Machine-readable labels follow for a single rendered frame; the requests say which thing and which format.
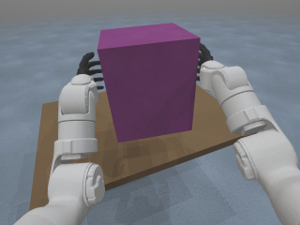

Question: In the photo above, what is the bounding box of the table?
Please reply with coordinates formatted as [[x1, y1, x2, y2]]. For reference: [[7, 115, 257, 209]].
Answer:
[[29, 84, 258, 211]]

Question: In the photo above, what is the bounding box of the left robot hand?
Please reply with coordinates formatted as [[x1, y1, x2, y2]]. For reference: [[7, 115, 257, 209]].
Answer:
[[77, 52, 104, 90]]

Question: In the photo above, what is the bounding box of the right robot forearm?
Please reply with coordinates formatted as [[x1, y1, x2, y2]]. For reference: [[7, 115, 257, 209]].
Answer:
[[200, 60, 298, 167]]

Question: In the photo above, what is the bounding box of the carton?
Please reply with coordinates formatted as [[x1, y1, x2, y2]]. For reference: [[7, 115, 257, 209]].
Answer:
[[97, 22, 201, 143]]

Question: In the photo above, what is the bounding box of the right robot hand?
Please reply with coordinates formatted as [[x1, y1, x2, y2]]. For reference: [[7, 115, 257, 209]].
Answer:
[[196, 43, 214, 81]]

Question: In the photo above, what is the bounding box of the left robot forearm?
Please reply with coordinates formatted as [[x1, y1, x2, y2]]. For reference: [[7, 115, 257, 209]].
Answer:
[[48, 74, 98, 200]]

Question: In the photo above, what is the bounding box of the robot right upper arm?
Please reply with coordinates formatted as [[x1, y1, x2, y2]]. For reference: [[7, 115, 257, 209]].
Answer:
[[232, 128, 300, 225]]

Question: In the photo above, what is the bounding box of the robot left upper arm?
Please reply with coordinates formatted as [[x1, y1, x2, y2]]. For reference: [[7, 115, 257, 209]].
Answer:
[[13, 162, 105, 225]]

